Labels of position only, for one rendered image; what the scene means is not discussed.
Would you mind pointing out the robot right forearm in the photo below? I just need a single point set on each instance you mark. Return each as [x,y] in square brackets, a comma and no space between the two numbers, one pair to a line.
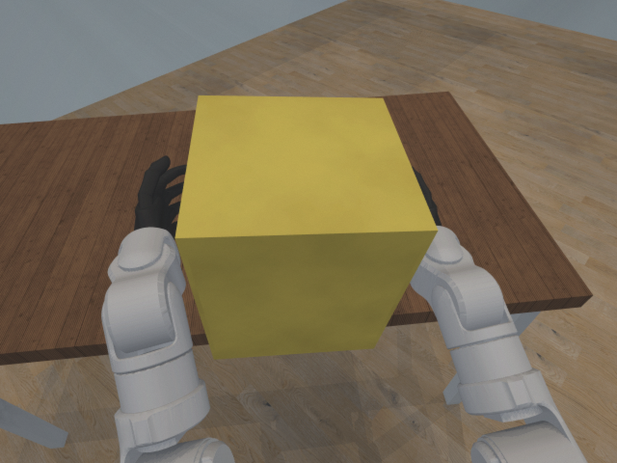
[496,378]

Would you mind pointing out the robot left upper arm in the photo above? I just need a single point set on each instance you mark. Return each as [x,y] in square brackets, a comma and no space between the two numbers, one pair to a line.
[206,450]

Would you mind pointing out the left robot hand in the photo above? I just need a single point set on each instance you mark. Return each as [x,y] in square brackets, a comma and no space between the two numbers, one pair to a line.
[152,209]

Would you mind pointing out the robot left forearm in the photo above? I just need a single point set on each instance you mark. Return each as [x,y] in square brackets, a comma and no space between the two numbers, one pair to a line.
[150,346]

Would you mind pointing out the carton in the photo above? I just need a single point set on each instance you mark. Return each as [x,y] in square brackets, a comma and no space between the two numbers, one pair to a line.
[301,223]

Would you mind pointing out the right robot hand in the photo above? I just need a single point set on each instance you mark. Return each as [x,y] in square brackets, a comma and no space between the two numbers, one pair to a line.
[428,198]

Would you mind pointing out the table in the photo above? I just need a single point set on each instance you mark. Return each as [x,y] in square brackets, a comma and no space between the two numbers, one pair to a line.
[69,189]

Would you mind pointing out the robot right upper arm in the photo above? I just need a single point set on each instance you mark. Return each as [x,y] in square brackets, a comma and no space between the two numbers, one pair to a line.
[537,442]

